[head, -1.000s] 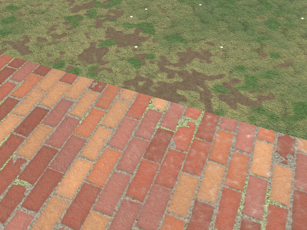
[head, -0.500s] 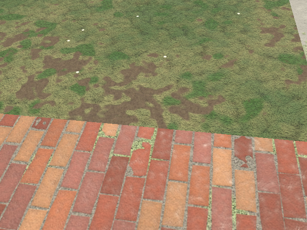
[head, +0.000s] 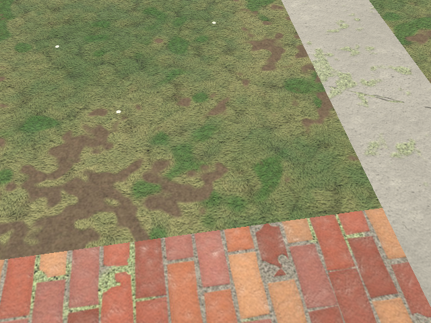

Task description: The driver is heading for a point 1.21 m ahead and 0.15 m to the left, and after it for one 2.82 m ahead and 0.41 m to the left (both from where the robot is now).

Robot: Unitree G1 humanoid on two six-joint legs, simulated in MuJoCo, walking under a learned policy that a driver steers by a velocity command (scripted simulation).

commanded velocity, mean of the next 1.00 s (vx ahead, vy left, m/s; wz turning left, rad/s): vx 0.50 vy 0.00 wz -0.01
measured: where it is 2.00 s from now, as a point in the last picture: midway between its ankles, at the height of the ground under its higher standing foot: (211, 173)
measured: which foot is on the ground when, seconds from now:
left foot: down 0.00-0.36, up 0.38-0.92, down 0.94-1.00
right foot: up 0.00-0.34, down 0.36-0.94, up 0.96-1.00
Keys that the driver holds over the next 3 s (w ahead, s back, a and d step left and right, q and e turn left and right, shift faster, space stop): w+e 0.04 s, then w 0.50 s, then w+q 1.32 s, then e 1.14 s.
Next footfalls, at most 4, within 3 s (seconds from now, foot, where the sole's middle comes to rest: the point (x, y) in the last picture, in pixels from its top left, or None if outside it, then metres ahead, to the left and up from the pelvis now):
0.36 right None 0.34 -0.18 -0.77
0.94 left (218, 256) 0.68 0.02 -0.77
1.42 right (256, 182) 0.99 -0.12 -0.77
1.94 left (159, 158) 1.10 0.26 -0.77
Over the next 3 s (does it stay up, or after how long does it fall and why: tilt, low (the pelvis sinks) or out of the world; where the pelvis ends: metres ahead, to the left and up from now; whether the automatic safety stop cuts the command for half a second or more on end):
stays up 1.17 0.17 0.00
